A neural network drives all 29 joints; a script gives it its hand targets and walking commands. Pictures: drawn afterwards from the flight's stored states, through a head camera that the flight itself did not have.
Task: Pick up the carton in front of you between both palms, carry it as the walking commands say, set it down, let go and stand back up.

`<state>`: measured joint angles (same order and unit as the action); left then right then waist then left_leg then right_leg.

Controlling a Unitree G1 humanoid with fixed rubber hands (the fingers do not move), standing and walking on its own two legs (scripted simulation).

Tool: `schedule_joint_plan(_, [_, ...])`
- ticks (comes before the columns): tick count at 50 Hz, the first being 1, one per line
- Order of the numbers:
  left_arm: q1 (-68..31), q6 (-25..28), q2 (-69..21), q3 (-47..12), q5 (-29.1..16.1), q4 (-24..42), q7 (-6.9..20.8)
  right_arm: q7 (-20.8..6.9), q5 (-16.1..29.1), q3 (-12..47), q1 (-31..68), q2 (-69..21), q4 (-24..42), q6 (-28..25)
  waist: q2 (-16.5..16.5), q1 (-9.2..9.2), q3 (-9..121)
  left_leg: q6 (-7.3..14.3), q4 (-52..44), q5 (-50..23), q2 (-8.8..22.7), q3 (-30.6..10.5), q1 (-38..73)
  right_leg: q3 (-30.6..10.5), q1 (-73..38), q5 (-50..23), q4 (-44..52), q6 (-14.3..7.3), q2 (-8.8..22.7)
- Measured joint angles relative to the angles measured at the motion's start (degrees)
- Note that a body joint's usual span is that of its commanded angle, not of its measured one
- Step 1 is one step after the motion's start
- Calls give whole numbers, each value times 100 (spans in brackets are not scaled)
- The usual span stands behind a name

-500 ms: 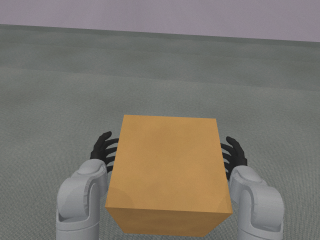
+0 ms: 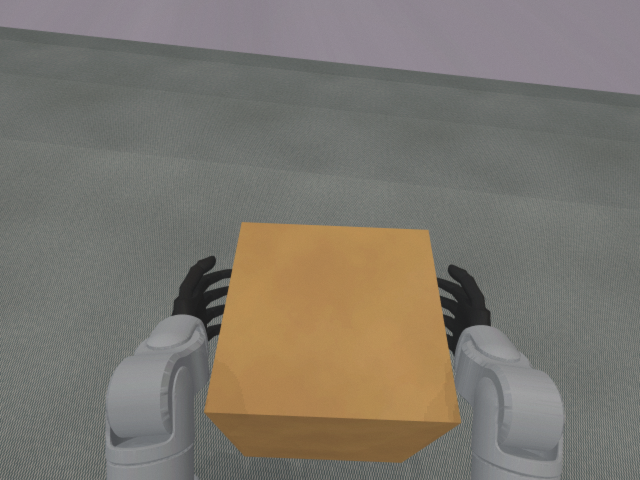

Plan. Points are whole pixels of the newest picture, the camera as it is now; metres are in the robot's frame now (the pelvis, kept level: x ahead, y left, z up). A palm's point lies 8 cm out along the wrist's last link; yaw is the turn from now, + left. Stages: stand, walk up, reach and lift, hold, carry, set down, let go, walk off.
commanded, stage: carry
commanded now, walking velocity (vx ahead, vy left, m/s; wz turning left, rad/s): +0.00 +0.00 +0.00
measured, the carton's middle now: (328, 352) +0.26 +0.00 +0.03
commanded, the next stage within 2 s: hold in 1.52 s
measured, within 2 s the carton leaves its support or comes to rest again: neither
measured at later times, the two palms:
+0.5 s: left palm (221, 275) +0.32 +0.14 +0.09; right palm (466, 290) +0.32 -0.16 +0.09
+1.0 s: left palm (229, 304) +0.30 +0.13 +0.06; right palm (467, 320) +0.30 -0.17 +0.06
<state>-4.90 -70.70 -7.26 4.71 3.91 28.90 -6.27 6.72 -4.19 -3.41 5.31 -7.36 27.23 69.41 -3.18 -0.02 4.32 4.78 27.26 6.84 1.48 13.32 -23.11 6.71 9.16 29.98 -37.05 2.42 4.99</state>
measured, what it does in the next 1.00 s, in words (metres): steps on the spot: right foot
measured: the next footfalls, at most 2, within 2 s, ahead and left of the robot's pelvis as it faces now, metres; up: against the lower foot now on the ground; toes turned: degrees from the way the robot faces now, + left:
right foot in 0.06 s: -0.01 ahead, -0.13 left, +0.00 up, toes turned +0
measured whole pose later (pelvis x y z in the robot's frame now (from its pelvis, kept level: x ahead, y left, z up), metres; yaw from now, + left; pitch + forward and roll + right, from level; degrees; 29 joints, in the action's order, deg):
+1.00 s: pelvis +0.03 -0.02 +0.00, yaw +0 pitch +2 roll +0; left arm -9.3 -55.2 -7.7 6.7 10.4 2.5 -1.9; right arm 2.1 -10.4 -7.5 9.1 -7.6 2.3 54.6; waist -0.5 -0.2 6.1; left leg 1.8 29.9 11.2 4.2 12.1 -20.2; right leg 7.2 8.3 22.2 -28.9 -0.1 2.3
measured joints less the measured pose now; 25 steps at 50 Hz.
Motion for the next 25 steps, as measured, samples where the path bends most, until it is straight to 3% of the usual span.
schedule_joint_plan(2, [-41,-74,-3,1,39,-87,-1,0,16,-49,35,-4,-102,54,18,-4,-17,-38,-112,76,22,4,132,-67,147,-38,341,-41,-62])
schedule_joint_plan(5, [-74,-103,-10,-44,66,-179,-1,0,30,-107,2,0,-119,83,45,17,-10,-88,-153,200,-4,-16,293,-25,72,-1187,940,-44,-42])
schedule_joint_plan(10, [-129,-60,-13,-39,70,-279,-1,0,29,-152,51,-2,-182,65,145,26,211,-147,81,521,26,-8,307,-23,-97,-774,1012,-29,-46])
schedule_joint_plan(25, [-7,41,-7,-42,37,-361,-1,-1,-2,-107,-7,2,-257,31,222,-17,260,-280,606,941,166,-80,230,20,-151,-449,742,-109,-127])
